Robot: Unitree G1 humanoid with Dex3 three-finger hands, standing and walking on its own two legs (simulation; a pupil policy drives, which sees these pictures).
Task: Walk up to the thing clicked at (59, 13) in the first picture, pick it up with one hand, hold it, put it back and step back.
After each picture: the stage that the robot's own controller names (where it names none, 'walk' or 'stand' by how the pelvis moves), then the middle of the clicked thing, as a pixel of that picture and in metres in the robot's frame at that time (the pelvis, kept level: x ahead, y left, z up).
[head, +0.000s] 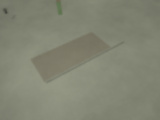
stand; (59, 6) +2.25 +0.44 -0.65
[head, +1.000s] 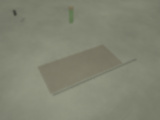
walk; (71, 14) +2.13 +0.22 -0.63
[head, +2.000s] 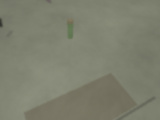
walk; (70, 29) +1.52 +0.14 -0.64
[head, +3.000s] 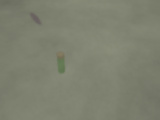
walk; (61, 63) +1.04 +0.21 -0.65
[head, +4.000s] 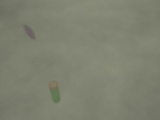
walk; (55, 92) +0.69 +0.24 -0.64
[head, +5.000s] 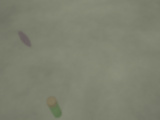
stand; (54, 107) +0.52 +0.28 -0.63
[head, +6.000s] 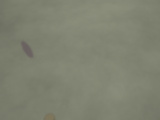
stand; out of the picture +0.45 +0.26 -0.65
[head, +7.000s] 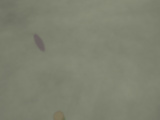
stand; out of the picture +0.43 +0.22 -0.64
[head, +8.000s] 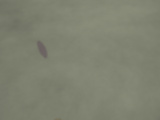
stand; out of the picture +0.42 +0.23 -0.66
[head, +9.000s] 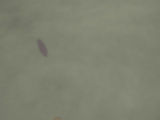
stand; out of the picture +0.42 +0.23 -0.66
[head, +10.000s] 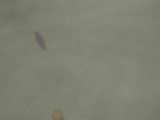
stand; out of the picture +0.44 +0.22 -0.65
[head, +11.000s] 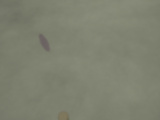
stand; out of the picture +0.43 +0.19 -0.65
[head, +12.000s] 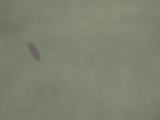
stand; out of the picture +0.39 +0.20 -0.66
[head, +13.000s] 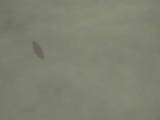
stand; out of the picture +0.40 +0.19 -0.66
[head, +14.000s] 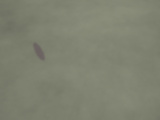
stand; out of the picture +0.40 +0.18 -0.66
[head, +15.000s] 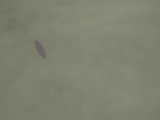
go down; out of the picture +0.39 +0.18 -0.66
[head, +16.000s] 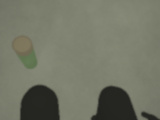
go down; (27, 55) +0.47 +0.23 -0.28
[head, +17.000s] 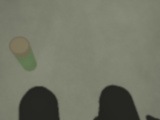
approach; (25, 56) +0.47 +0.24 -0.26
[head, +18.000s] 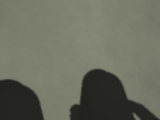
close in; out of the picture +0.45 +0.29 -0.16
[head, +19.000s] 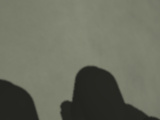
close; out of the picture +0.44 +0.30 -0.16
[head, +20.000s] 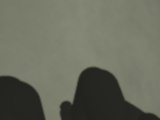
lift; out of the picture +0.40 +0.27 -0.17
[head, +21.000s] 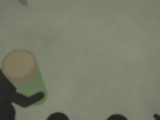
lift; (30, 83) +0.33 +0.18 +0.03
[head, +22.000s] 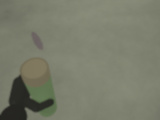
hold; (42, 91) +0.31 +0.16 +0.05
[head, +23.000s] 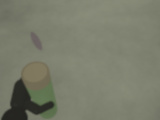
hold; (43, 94) +0.31 +0.16 +0.04
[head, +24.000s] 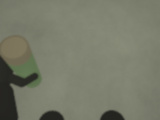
crouch; (25, 66) +0.40 +0.20 -0.03
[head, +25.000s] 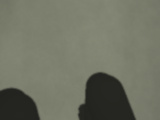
lower; out of the picture +0.47 +0.27 -0.11
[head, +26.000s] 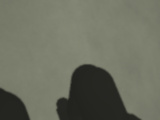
lower; out of the picture +0.45 +0.31 -0.16
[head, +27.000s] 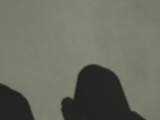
lower; out of the picture +0.44 +0.31 -0.16
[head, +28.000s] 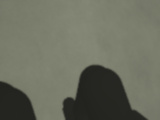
lower; out of the picture +0.43 +0.31 -0.17
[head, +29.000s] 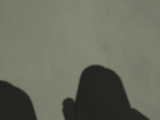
lower; out of the picture +0.42 +0.30 -0.16
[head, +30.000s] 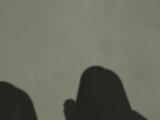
withdraw; out of the picture +0.43 +0.29 -0.17
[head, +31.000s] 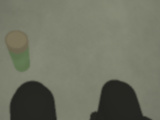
walk; (20, 54) +0.45 +0.25 -0.22
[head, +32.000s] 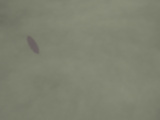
stand; out of the picture +0.38 +0.17 -0.58
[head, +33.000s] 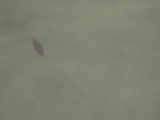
stand; out of the picture +0.41 +0.19 -0.60
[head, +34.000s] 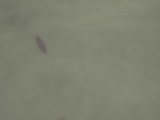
stand; out of the picture +0.40 +0.18 -0.60
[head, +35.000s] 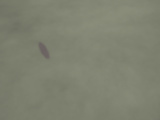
stand; out of the picture +0.42 +0.18 -0.65
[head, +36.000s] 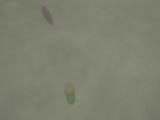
walk; (70, 94) +0.53 +0.13 -0.63
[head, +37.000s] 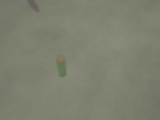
walk; (61, 66) +0.78 +0.20 -0.64
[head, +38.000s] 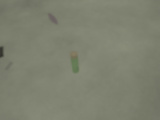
stand; (74, 62) +1.04 +0.19 -0.64
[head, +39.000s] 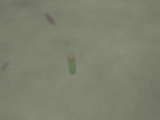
stand; (71, 64) +1.03 +0.17 -0.66
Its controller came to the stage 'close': yes
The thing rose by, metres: 0.67
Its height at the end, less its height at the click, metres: +0.00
